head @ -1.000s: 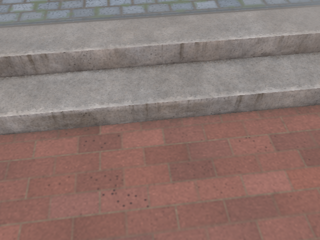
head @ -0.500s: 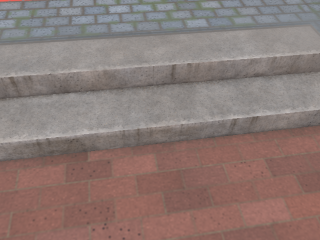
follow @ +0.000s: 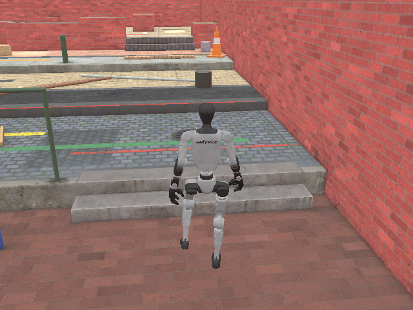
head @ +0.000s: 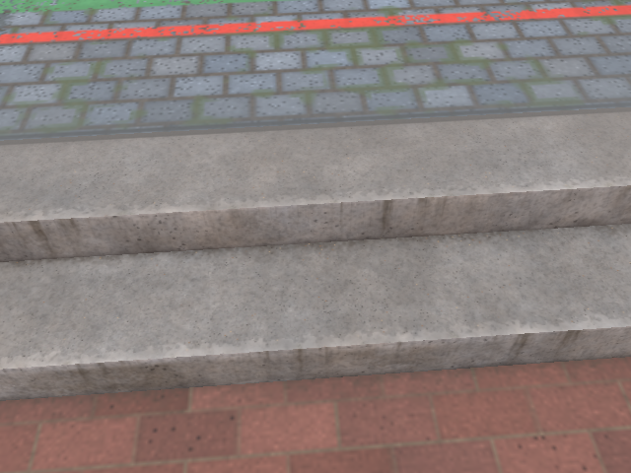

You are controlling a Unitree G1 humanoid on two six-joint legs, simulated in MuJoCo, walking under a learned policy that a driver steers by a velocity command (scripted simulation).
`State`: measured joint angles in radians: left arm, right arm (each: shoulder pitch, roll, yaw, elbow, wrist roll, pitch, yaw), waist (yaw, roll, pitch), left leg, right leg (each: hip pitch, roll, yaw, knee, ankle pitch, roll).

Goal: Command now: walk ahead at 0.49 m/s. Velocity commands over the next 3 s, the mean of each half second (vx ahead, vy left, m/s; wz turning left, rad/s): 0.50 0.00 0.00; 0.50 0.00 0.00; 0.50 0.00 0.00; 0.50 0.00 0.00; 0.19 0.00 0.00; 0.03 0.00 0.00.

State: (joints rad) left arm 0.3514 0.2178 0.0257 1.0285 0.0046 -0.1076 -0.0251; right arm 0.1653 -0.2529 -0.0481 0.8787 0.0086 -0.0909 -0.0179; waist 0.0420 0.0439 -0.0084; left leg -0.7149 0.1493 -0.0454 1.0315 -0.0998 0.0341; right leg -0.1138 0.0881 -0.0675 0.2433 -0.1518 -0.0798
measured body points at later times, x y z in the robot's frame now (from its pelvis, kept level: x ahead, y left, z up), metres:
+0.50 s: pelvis +0.29 +0.07 +0.00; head +0.31 +0.09 +0.45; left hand +0.38 +0.33 -0.14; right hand +0.30 -0.19 -0.13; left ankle +0.29 +0.16 -0.75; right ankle +0.32 -0.08 -0.67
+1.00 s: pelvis +0.52 +0.03 +0.00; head +0.53 +0.01 +0.45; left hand +0.48 +0.27 -0.14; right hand +0.60 -0.21 -0.15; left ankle +0.52 +0.15 -0.59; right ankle +0.51 -0.04 -0.75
